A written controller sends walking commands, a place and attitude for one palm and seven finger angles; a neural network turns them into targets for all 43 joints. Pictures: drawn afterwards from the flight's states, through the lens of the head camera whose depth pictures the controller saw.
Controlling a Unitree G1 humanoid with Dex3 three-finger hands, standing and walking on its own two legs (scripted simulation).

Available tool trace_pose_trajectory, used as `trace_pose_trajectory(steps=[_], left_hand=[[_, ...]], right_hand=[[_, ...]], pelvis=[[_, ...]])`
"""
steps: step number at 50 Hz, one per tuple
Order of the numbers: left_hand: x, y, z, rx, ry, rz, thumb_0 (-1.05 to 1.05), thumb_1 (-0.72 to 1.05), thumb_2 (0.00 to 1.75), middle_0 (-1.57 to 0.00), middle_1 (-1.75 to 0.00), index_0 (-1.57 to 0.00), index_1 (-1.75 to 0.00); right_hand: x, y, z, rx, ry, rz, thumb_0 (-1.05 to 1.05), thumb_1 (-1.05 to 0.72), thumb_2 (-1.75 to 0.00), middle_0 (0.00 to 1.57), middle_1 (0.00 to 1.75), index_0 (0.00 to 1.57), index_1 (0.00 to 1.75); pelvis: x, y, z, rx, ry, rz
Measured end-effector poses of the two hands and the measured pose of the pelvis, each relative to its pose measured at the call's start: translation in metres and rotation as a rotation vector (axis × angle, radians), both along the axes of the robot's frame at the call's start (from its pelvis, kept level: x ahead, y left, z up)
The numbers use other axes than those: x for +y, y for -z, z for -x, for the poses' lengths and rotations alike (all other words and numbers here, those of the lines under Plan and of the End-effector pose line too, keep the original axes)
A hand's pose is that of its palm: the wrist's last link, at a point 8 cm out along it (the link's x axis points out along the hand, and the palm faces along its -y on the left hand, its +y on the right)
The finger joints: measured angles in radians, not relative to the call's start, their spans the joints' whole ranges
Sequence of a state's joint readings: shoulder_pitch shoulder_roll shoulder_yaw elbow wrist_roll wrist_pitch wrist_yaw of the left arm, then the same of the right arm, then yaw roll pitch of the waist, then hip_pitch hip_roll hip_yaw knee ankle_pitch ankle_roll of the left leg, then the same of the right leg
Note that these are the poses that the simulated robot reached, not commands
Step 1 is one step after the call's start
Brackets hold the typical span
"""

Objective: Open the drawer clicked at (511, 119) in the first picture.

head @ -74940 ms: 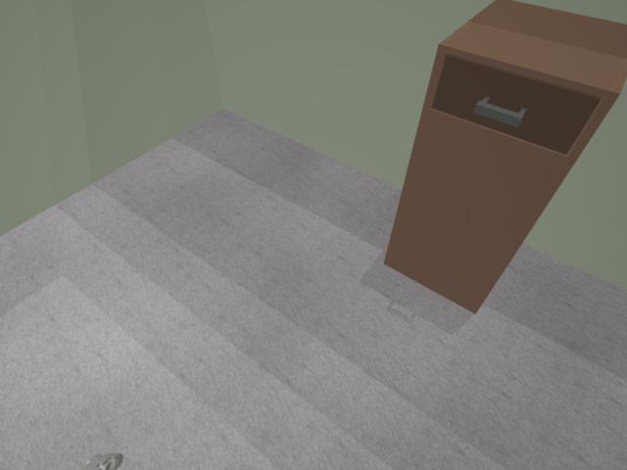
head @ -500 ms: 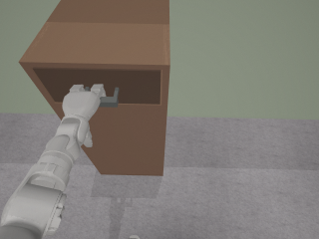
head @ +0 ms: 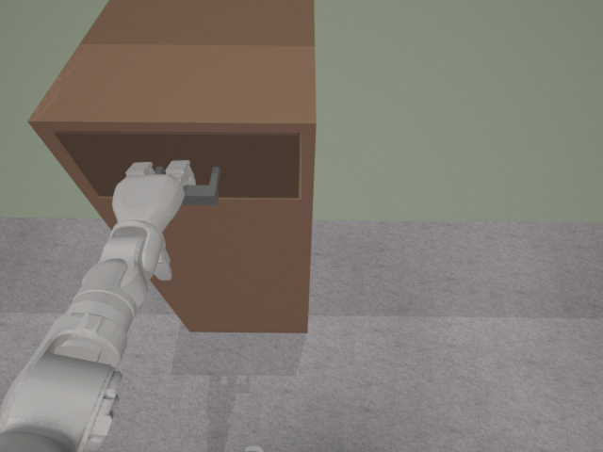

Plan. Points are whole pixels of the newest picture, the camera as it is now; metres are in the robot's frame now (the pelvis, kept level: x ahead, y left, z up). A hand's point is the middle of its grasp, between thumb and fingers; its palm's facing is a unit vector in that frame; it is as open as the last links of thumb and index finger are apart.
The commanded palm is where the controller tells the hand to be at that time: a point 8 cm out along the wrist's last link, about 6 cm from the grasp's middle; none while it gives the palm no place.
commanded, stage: close the thumb around the handle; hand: left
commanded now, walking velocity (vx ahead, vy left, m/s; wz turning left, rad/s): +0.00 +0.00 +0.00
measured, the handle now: (184, 184) +0.49 +0.18 +0.05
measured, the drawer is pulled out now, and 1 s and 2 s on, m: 0.00 0.01 0.13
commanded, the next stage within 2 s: pull the drawer open in 0.66 s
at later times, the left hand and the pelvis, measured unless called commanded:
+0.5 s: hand (162, 222) +0.43 +0.21 +0.02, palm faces -0.04 -0.05 -1.00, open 6.7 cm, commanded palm +0.41 +0.20 +0.08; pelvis +0.01 +0.00 +0.00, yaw +0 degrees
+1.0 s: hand (161, 226) +0.42 +0.21 +0.02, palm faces -0.03 -0.05 -1.00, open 5.6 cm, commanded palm +0.38 +0.20 +0.08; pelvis +0.01 +0.00 +0.00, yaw -1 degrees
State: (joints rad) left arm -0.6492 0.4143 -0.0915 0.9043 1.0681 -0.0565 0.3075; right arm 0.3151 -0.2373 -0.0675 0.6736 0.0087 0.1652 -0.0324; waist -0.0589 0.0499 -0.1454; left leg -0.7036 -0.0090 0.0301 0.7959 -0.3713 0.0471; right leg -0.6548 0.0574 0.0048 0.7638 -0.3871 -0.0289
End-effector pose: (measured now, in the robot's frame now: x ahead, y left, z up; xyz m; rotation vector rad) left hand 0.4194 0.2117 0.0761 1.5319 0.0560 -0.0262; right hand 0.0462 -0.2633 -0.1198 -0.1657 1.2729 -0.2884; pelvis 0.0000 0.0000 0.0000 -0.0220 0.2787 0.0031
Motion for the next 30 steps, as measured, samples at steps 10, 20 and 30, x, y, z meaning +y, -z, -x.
trace_pose_trajectory(steps=[10, 20, 30], left_hand=[[0.000, 0.000, 0.003, -0.020, -0.002, 0.003, 0.00, -0.24, 0.41, -0.33, -1.22, -0.33, -1.23], [0.000, -0.002, 0.004, -0.014, -0.009, 0.001, 0.00, 0.26, 0.63, -0.35, -1.27, -0.37, -1.28], [0.000, -0.004, 0.007, -0.018, -0.005, 0.002, 0.00, 0.73, 0.83, -0.38, -1.31, -0.39, -1.33]], right_hand=[[-0.001, 0.001, -0.014, -0.016, -0.014, -0.003, 0.01, -0.91, -0.89, 0.20, 0.30, 0.20, 0.30], [0.001, -0.001, -0.024, -0.036, -0.020, -0.011, 0.01, -0.91, -0.89, 0.20, 0.30, 0.20, 0.30], [0.001, 0.000, -0.025, -0.036, -0.026, -0.014, 0.01, -0.91, -0.89, 0.20, 0.30, 0.20, 0.30]], pelvis=[[0.000, 0.000, -0.003, 0.002, -0.001, -0.001], [-0.001, -0.001, -0.006, -0.006, -0.002, -0.002], [-0.002, -0.001, -0.006, -0.011, -0.003, -0.003]])
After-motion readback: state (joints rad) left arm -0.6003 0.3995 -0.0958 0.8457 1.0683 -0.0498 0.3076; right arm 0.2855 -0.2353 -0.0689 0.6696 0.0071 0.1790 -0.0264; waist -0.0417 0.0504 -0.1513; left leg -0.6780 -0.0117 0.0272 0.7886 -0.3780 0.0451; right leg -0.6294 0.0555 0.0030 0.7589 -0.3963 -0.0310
